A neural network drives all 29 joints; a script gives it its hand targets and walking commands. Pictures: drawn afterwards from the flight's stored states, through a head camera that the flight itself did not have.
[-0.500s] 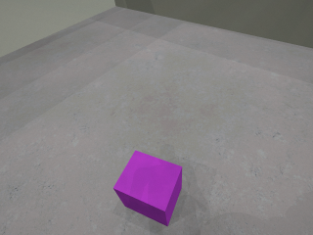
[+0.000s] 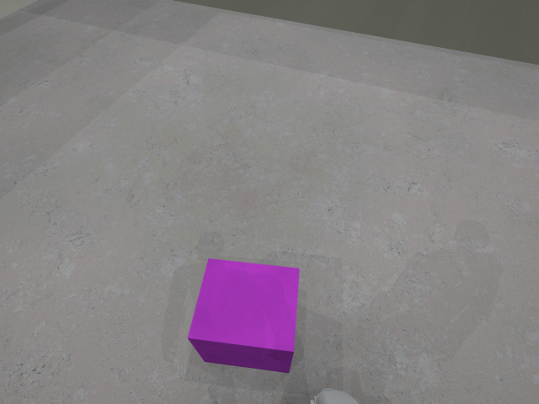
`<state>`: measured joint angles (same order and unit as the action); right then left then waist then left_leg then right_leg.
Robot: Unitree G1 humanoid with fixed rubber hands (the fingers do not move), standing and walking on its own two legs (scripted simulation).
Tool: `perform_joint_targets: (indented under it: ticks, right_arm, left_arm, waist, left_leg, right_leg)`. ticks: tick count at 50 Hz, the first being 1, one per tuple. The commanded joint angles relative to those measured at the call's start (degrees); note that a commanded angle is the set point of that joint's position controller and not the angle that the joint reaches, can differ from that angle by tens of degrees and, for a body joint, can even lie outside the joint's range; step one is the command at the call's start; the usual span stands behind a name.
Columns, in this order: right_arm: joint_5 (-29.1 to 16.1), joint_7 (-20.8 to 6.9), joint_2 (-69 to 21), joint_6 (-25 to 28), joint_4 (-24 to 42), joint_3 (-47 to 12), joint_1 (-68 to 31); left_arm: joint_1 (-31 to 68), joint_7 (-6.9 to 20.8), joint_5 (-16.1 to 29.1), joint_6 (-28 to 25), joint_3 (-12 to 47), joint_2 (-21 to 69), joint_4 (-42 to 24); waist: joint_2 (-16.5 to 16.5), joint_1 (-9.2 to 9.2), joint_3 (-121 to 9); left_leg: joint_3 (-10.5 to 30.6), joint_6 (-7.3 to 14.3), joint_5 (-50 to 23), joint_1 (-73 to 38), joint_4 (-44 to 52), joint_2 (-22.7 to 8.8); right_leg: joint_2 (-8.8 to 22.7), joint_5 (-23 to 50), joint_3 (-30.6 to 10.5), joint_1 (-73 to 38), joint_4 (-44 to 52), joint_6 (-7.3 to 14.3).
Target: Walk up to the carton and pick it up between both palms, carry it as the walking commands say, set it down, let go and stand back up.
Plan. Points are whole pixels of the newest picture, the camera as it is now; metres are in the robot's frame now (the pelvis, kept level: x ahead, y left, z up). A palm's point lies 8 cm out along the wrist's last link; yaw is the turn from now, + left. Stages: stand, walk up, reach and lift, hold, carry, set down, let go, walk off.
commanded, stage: walk up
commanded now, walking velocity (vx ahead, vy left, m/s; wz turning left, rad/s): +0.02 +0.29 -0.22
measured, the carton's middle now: (249, 317) +0.45 +0.08 -0.60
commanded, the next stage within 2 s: stand in 1.14 s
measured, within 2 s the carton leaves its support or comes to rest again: neither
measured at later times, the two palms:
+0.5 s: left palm out of the picture +0.11 +0.37 -0.16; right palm out of the picture +0.05 -0.10 -0.11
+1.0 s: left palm (55, 390) +0.19 +0.37 -0.15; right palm out of the picture +0.05 -0.06 -0.15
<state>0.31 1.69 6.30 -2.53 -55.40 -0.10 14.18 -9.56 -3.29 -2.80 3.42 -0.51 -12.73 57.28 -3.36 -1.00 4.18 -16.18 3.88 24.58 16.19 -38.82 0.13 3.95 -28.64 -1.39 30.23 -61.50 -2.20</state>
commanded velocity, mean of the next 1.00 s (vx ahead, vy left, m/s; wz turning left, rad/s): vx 0.00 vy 0.08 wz -0.13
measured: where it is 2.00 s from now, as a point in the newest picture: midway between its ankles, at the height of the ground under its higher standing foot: outside the picture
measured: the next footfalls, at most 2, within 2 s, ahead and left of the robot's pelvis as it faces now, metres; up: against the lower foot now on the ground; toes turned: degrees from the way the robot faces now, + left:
right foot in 0.06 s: +0.06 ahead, -0.09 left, +0.00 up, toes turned -3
left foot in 0.36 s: +0.04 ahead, +0.20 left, +0.00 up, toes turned +5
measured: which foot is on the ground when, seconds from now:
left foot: down 0.00-0.08, up 0.10-0.34, down 0.36-1.00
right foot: up 0.00-0.04, down 0.06-0.36, up 0.38-0.96, down 0.98-1.00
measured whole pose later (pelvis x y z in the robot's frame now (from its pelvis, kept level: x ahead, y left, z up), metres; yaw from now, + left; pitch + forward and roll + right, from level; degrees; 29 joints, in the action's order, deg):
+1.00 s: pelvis +0.07 +0.15 -0.01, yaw -6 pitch +1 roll +2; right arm 0.3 2.8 7.0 -0.3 -55.4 -0.1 16.1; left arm -5.9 -1.7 -1.2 3.1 -0.6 -11.8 57.1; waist -2.2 -3.4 5.3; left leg -13.3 6.2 30.3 12.7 -41.3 3.4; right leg 2.4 -25.3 -2.0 25.2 -48.3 -0.7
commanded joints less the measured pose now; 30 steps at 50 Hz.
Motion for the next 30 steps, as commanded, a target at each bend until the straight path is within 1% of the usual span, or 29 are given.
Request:
perform_joint_targets:
  ticks: [1, 2, 3, 4, 5, 6, 7, 8, 9, 10, 11, 12, 13, 14, 15, 16, 17, 18, 19, 20, 21, 22, 23, 24, 25, 26, 27, 28, 30]
  right_arm:
    - [0.39, 0.61, 10.36, 0.39, 2.95, 2.64, 3.18]
    - [0.55, 0.19, 8.3, 0.23, 5.14, 2.32, 3.76]
    - [0.99, -0.07, 9.84, -0.65, 5.12, 2.67, 1.45]
    - [1.6, -0.72, 11.15, -1.14, 6.49, 3.47, -5.52]
    - [1.63, -1.1, 10.96, -1.11, 7.29, 3.32, -6.83]
    - [1.72, -1.64, 10.53, -1.05, 7.85, 3.18, -6.14]
    - [1.71, -2.06, 10.29, -1.16, 7.49, 3.16, -5.17]
    - [1.67, -2.16, 10.34, -1.15, 7.98, 2.95, -4.85]
    - [1.35, -2.26, 10.44, -0.92, 8.13, 2.74, -4.45]
    - [1.15, -2.35, 10.91, -0.65, 7.82, 2.47, -3.78]
    - [1.04, -2.51, 10.7, -0.5, 8.2, 1.86, -2.69]
    - [0.8, -2.39, 10.29, -0.29, 7.32, 1.48, -0.66]
    - [-0.27, -2.32, 9.2, 0.17, 5.52, 1.13, 3.61]
    - [-0.94, -1.67, 9.6, 0.85, 2.95, 1.58, 7.87]
    - [-1.34, -1.15, 11.04, 1.74, 1.04, 2.41, 13.28]
    - [-0.59, -0.17, 16.96, 2.85, -1.26, 3.79, 17.06]
    - [-0.3, -0.34, 18.04, 3.52, -1.88, 3.71, 19.3]
    - [-0.82, 0.06, 19.17, 2.97, 0.26, 4.21, 13.15]
    - [-0.52, 0.08, 17.15, 3.5, 0.35, 3.14, 12.94]
    - [-0.12, 0.63, 16.9, 3.57, 2.16, 3.43, 10.25]
    - [-0.18, 1.13, 14.58, 2.91, 3.15, 3.32, 6.25]
    - [0.11, 1.05, 13.28, 3.42, 3.95, 2.86, 6.41]
    - [-0.11, 1.12, 14.09, 3.83, 4.73, 3.0, 6.52]
    - [-0.08, 1.18, 13.52, 3.87, 4.98, 3.04, 7.28]
    - [-0.07, 1.29, 12.71, 4.14, 4.58, 2.97, 8.55]
    - [-0.05, 1.51, 13.75, 4.11, 3.98, 3.3, 9.24]
    - [-0.47, 1.56, 12.73, 4.23, 3.27, 3.24, 10.98]
    - [0.03, 1.69, 13.23, 4.29, 2.86, 3.26, 11.53]
    - [0.24, 1.86, 13.33, 4.29, 1.67, 3.41, 13.55]
  left_arm:
    - [-14.39, -0.73, -0.36, -3.05, -5.72, -11.06, -1.37]
    - [-16.14, -1.45, -0.41, -2.44, -6.72, -17.34, -0.39]
    - [-14.28, -1.95, 0.62, -1.56, -6.37, -16.72, -0.31]
    - [-12.74, -2.27, 0.33, -1.36, -6.04, -13.25, 0.83]
    - [-10.36, -2.09, -0.33, -1.52, -5.97, -11.32, 0.04]
    - [-6.67, -2.04, -0.05, -1.41, -5.82, -9.26, -1.23]
    - [-4.68, -2.04, 0.11, -1.42, -5.88, -9.72, -2.47]
    - [-4.99, -1.94, 0.18, -1.79, -5.78, -9.59, -3.4]
    - [-3.4, -1.75, 0.19, -2.12, -6.05, -10.8, -3.93]
    - [-2.47, -1.5, 0.25, -2.25, -6.32, -11.53, -3.98]
    - [-1.99, -1.16, 0.04, -2.4, -6.53, -12.12, -4.22]
    - [0.33, -0.85, 0.43, -2.54, -6.36, -12.17, -4.6]
    - [4.44, -0.52, 1.12, -2.5, -6.34, -12.38, -5.71]
    - [6.17, -0.26, 1.72, -2.22, -6.08, -11.7, -6.02]
    - [3.03, 0.24, 2.55, -1.96, -5.37, -8.38, -5.35]
    - [0.95, 0.95, 2.02, -2.02, -3.97, -2.28, -6.56]
    - [2.2, 1.26, 1.55, -2.04, -3.44, -2.69, -5.96]
    - [-0.32, 1.52, 1.53, -1.54, -4.05, -2.44, -5.53]
    - [-1.5, 1.91, 2.07, -0.61, -4.0, -4.19, -3.24]
    - [-1.22, 2.05, 1.91, -0.39, -3.98, -3.86, -3.29]
    - [-0.33, 2.33, 1.47, -0.86, -4.2, -3.69, -4.55]
    - [-0.72, 2.36, 1.81, -0.49, -4.04, -3.91, -2.95]
    - [-1.06, 2.44, 2.33, -0.1, -3.92, -4.47, -2.32]
    - [-0.83, 2.58, 2.64, 0.11, -3.79, -4.07, -2.25]
    - [-2.09, 2.66, 2.61, 0.18, -3.53, -3.79, -1.99]
    - [-0.94, 2.5, 2.56, 0.24, -3.67, -4.01, -1.91]
    - [-0.75, 2.45, 2.85, 0.38, -3.52, -4.17, -2.09]
    - [-0.35, 2.48, 2.75, 0.28, -3.24, -3.67, -2.16]
    - [0.99, 2.29, 2.73, 0.25, -3.09, -3.32, -2.23]
  waist:
    - [-7.24, 7.21, -13.91]
    - [-20.73, 5.72, -14.34]
    - [-13.52, 5.18, -13.03]
    - [-10.08, 6.69, -7.1]
    - [-12.16, 5.55, -3.05]
    - [-11.73, 3.7, -2.24]
    - [-12.14, 3.22, -2.57]
    - [-12.08, 3.41, -3.89]
    - [-11.02, 3.17, -4.06]
    - [-11.69, 2.86, -4.57]
    - [-12.05, 2.24, -4.71]
    - [-12.16, 1.0, -5.57]
    - [-13.23, -2.09, -6.53]
    - [-11.04, -4.1, -7.3]
    - [-0.13, -5.52, -8.84]
    - [19.24, -4.17, -10.15]
    - [21.52, -4.76, -12.16]
    - [20.71, 0.23, -8.0]
    - [10.55, 0.22, -7.82]
    - [12.73, 0.21, -7.98]
    - [16.5, 1.41, -6.84]
    - [14.35, 1.46, -5.89]
    - [13.65, 1.01, -6.3]
    - [13.25, 0.74, -5.67]
    - [13.06, 0.62, -5.8]
    - [12.59, -0.43, -5.46]
    - [12.27, -1.15, -7.04]
    - [12.48, -1.58, -7.31]
    - [13.2, -2.56, -6.73]
  left_leg:
    - [8.6, -1.33, -16.08, 7.14, -13.69, -7.46]
    - [9.57, -4.94, 11.6, 21.49, -23.51, 1.02]
    - [16.09, -5.28, 11.84, 21.83, -28.32, -1.54]
    - [17.13, -5.79, 7.92, 22.74, -33.7, -1.18]
    - [17.15, -6.49, 4.66, 23.73, -36.76, -2.45]
    - [18.24, -6.22, 2.11, 22.58, -36.06, -3.87]
    - [18.25, -6.46, 0.71, 21.07, -35.72, -3.58]
    - [18.4, -6.37, -0.41, 20.6, -33.07, -3.19]
    - [18.74, -6.44, -0.27, 19.3, -28.1, -3.91]
    - [18.21, -6.47, 1.19, 15.85, -21.31, -4.45]
    - [18.01, -6.12, 2.95, 12.51, -14.5, -5.17]
    - [17.39, -5.54, 4.65, 6.56, -6.24, -4.95]
    - [17.11, -5.25, 0.76, -1.28, 3.88, -4.66]
    - [15.44, -5.89, -7.65, -6.79, 14.98, -4.35]
    - [20.69, -6.45, -14.61, -14.29, 22.0, -9.78]
    - [30.77, -8.28, -43.77, -21.01, 22.75, -21.14]
    - [30.52, -9.75, -45.35, -22.27, 20.63, -22.66]
    - [29.4, -9.78, -68.62, -17.24, 18.51, -24.89]
    - [23.94, -9.88, -70.35, -16.79, 18.08, -22.97]
    - [24.11, -7.44, -70.49, -18.44, 15.18, -23.23]
    - [19.1, -4.21, -70.27, -15.48, 14.33, -18.71]
    - [18.49, -4.63, -74.44, -16.52, 13.39, -19.22]
    - [19.16, -4.88, -77.0, -17.63, 12.28, -21.07]
    - [18.85, -4.45, -78.23, -19.22, 12.01, -20.91]
    - [18.3, -3.78, -77.78, -19.77, 12.36, -20.35]
    - [19.11, -3.77, -79.35, -21.73, 11.74, -20.81]
    - [18.67, -4.63, -80.9, -24.07, 11.28, -20.54]
    - [18.65, -3.72, -81.45, -25.3, 10.86, -19.96]
    - [20.26, -4.22, -84.19, -26.61, 10.07, -20.38]
  right_leg:
    - [11.61, 35.46, -9.19, -32.96, 37.99, 5.35]
    - [26.22, 57.16, -33.18, -38.18, 38.73, 12.17]
    - [27.76, 51.34, -34.94, -32.03, 39.39, 15.34]
    - [23.53, 47.77, -31.99, -27.02, 38.68, 17.25]
    - [20.52, 38.9, -29.05, -21.64, 39.62, 16.59]
    - [17.71, 32.7, -23.43, -19.82, 40.68, 14.68]
    - [16.99, 29.74, -22.99, -18.45, 41.15, 14.08]
    - [16.66, 28.39, -22.79, -19.06, 41.63, 13.85]
    - [17.09, 25.73, -21.89, -19.02, 42.36, 13.33]
    - [16.28, 27.79, -19.73, -18.44, 42.24, 12.34]
    - [16.05, 24.32, -18.57, -16.94, 42.33, 11.38]
    - [14.72, 25.01, -15.41, -15.24, 41.11, 9.9]
    - [12.6, 26.4, -12.37, -12.33, 37.84, 7.69]
    - [8.81, 28.32, -8.56, -12.28, 31.04, 4.99]
    - [4.26, 17.77, -5.3, -7.96, 19.57, 3.16]
    - [-4.91, -5.08, 0.09, 4.66, 5.1, 1.52]
    - [-3.95, -5.99, -0.15, 8.12, -2.17, 2.19]
    - [-3.65, -7.07, -0.38, 8.98, -5.78, 0.9]
    - [-2.11, 0.28, -1.36, 6.51, -6.01, 0.87]
    - [-2.52, 1.2, -1.64, 9.3, -7.95, -0.33]
    - [-0.81, 2.91, -0.16, 7.8, -9.27, 0.07]
    - [-2.04, 3.11, 0.27, 7.4, -10.38, 0.02]
    - [-2.07, 3.81, -0.31, 7.32, -10.29, -0.37]
    - [-2.03, 4.53, 0.39, 7.02, -9.92, -0.61]
    - [-2.07, 6.48, 0.64, 6.65, -9.69, -0.41]
    - [-2.47, 5.76, 1.16, 7.31, -9.22, -0.69]
    - [-2.65, 6.41, 1.3, 7.63, -9.95, -0.59]
    - [-2.77, 6.35, 1.49, 8.2, -8.81, -0.1]
    - [-2.88, 5.92, 1.7, 9.65, -8.47, -0.07]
